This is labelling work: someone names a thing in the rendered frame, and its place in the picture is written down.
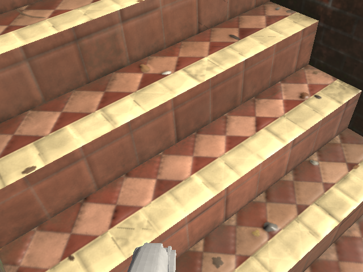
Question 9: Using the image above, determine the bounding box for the left robot thigh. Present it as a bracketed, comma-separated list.
[127, 243, 176, 272]

